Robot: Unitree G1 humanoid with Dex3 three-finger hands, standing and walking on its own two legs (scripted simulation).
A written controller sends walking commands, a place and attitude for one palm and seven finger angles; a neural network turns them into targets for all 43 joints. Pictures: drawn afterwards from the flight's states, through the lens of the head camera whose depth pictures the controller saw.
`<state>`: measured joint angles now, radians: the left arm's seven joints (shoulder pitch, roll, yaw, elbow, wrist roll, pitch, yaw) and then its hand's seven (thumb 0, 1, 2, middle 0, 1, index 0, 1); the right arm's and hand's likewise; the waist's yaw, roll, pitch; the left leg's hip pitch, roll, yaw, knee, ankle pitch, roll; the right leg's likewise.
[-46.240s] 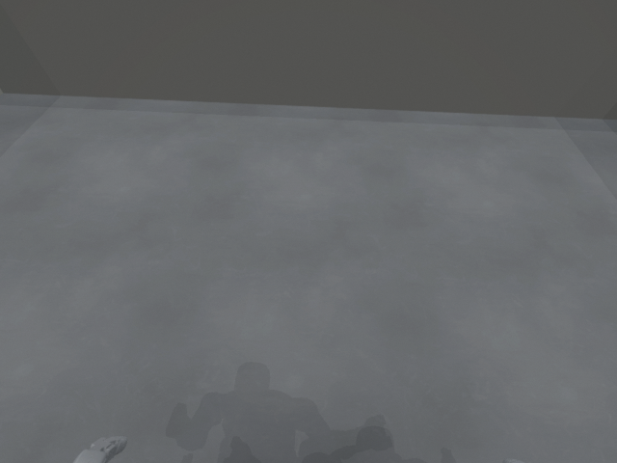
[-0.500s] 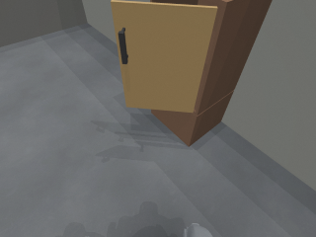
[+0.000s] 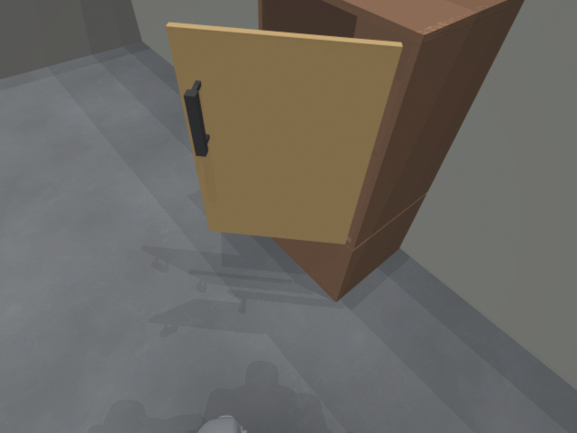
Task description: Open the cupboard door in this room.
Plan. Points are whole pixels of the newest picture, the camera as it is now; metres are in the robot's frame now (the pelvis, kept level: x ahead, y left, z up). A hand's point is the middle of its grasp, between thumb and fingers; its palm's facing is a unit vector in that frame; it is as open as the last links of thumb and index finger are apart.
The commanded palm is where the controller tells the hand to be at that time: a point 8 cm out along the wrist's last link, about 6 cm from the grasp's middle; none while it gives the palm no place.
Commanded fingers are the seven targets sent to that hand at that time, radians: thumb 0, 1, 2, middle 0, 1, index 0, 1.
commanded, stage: come to a stop and stand still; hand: left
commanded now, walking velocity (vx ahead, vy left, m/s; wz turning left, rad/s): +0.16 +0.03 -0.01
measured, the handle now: (199, 119) +0.68 +0.23 +0.04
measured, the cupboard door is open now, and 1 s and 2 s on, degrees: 44 44 44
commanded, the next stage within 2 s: look again from close up in 1.20 s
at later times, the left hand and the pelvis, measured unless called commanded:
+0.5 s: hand out of the picture +0.14 +0.20 -0.18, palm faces -0.01 -0.97 -0.25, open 7.3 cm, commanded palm none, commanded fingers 0.00 0.90 0.90 -0.20 -0.30 -0.20 -0.30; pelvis +0.08 +0.00 -0.01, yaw -2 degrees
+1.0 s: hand out of the picture +0.09 +0.24 -0.18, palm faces -0.02 -0.97 -0.25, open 7.3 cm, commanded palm none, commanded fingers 0.00 0.90 0.90 -0.20 -0.30 -0.20 -0.30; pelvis +0.05 +0.05 -0.01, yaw -2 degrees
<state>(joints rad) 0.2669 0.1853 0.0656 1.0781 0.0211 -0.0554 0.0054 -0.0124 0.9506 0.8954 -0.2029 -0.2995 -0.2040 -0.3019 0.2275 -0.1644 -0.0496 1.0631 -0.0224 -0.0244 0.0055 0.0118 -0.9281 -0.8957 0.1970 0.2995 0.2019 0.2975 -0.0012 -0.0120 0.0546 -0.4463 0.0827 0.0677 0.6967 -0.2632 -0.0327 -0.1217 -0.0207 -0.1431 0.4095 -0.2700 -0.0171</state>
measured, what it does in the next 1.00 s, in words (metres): steps on the spot: left foot, then right foot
